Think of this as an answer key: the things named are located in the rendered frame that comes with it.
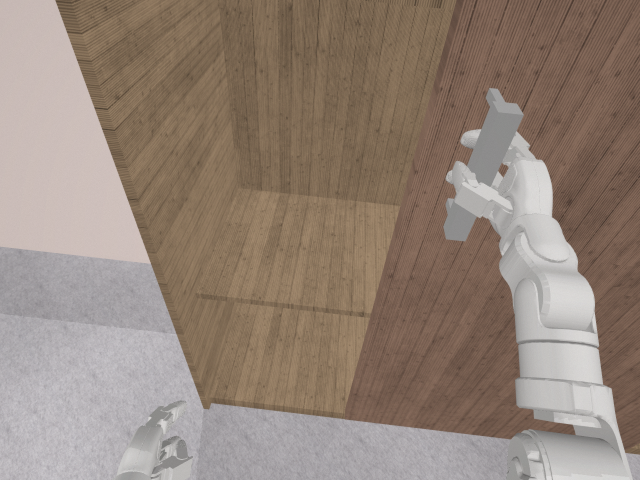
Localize handle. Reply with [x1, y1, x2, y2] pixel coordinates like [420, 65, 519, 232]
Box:
[443, 88, 524, 241]

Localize right robot upper arm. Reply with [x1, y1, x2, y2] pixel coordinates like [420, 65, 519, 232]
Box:
[506, 429, 630, 480]

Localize left robot hand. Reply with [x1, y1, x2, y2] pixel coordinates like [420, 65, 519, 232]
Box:
[116, 400, 193, 480]

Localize right robot hand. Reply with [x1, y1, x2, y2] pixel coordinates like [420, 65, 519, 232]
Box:
[446, 129, 553, 237]

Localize wardrobe door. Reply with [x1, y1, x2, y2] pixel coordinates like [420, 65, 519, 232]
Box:
[345, 0, 640, 451]

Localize robot right forearm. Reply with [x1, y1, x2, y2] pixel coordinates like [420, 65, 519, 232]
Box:
[499, 214, 633, 480]

